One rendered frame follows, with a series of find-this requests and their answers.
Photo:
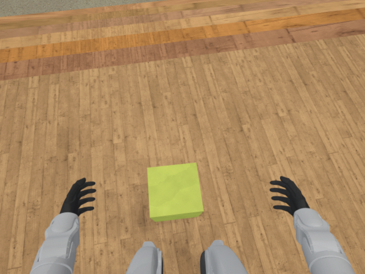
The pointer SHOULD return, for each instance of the carton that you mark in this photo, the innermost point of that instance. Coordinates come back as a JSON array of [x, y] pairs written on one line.
[[174, 192]]

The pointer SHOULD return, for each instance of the robot shin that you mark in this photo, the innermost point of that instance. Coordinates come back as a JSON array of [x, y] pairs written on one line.
[[148, 244], [217, 242]]

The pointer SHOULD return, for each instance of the right robot hand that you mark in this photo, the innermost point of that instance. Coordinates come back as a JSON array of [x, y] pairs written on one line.
[[294, 199]]

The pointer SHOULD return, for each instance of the left robot forearm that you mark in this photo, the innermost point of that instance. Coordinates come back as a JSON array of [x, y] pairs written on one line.
[[58, 252]]

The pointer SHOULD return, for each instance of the right robot forearm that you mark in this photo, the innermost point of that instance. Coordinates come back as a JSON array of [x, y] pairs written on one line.
[[322, 251]]

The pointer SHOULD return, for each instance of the left robot shin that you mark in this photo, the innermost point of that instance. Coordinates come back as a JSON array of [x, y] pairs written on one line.
[[148, 244]]

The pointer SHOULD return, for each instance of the left robot hand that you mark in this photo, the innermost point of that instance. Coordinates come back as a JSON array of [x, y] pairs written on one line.
[[73, 201]]

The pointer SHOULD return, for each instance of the right robot shin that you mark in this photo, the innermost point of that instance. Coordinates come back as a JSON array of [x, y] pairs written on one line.
[[217, 242]]

